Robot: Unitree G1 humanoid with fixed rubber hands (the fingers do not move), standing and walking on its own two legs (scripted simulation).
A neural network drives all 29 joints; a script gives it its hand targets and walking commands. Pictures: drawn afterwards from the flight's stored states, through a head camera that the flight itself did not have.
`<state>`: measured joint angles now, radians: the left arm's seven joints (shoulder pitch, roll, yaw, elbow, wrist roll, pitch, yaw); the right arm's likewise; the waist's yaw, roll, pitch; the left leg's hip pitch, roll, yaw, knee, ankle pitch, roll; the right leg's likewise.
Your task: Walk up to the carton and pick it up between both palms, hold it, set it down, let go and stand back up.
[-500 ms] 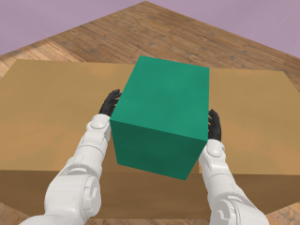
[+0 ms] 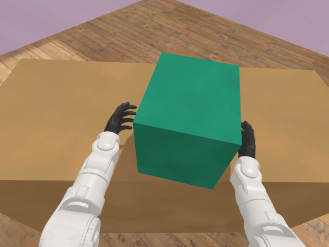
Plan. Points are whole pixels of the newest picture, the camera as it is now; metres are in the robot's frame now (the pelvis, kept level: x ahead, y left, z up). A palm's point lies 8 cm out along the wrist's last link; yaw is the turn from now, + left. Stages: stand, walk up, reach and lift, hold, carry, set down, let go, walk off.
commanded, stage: set down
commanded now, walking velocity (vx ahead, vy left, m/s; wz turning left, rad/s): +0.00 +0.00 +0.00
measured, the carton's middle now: (187, 120) +0.44 -0.07 +0.05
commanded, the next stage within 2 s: none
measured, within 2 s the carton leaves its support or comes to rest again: neither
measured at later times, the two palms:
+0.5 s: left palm (98, 154) +0.33 +0.15 +0.06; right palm (268, 174) +0.27 -0.23 +0.06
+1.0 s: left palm (91, 169) +0.30 +0.17 +0.04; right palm (283, 192) +0.23 -0.24 +0.07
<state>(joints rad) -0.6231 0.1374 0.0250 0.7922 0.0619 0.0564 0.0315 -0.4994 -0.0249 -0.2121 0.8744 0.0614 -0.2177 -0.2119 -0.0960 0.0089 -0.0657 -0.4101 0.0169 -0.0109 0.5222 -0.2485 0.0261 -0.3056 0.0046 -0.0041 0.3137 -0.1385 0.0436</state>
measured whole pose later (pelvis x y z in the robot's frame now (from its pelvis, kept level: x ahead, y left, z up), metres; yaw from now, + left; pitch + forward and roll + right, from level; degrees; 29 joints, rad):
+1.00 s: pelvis -0.01 -0.02 +0.00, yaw -1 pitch +4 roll -1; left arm -0.06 0.30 0.04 0.11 -0.14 0.33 -0.06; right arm 0.08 -0.05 -0.06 0.00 0.16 0.17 -0.24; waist -0.10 -0.04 -0.06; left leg -0.30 0.02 0.02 0.43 -0.21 0.01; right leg -0.27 0.00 0.03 0.35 -0.16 0.03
